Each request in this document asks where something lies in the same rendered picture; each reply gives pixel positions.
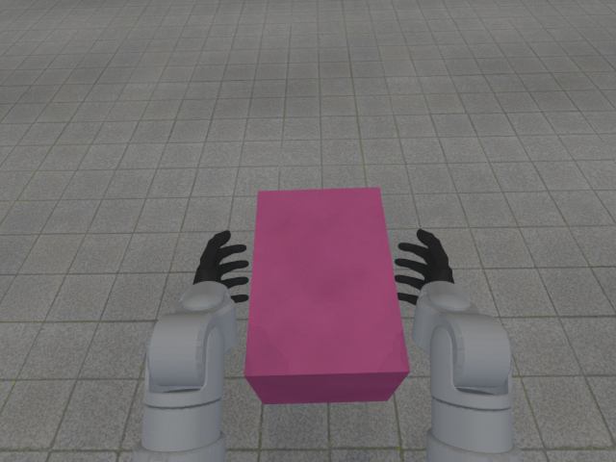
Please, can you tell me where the robot left forearm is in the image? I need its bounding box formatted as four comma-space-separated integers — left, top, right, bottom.
132, 281, 238, 462

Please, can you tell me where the robot right forearm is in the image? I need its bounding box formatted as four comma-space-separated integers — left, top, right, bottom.
411, 281, 522, 462

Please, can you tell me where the right robot hand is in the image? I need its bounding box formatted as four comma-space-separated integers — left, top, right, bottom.
395, 229, 454, 305

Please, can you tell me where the left robot hand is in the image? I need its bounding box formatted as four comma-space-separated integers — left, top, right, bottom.
193, 230, 249, 303

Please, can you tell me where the carton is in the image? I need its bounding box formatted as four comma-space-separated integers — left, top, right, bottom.
244, 188, 410, 404

